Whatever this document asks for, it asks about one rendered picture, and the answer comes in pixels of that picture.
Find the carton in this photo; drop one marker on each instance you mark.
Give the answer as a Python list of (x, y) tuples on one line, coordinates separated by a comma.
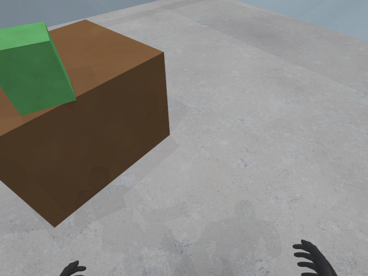
[(32, 74)]

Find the pedestal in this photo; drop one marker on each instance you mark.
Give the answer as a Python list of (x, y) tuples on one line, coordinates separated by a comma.
[(58, 158)]

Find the robot left hand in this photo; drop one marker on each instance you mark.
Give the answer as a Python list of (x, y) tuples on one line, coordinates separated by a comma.
[(72, 268)]

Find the robot right hand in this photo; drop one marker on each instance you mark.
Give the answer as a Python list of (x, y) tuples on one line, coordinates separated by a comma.
[(319, 265)]

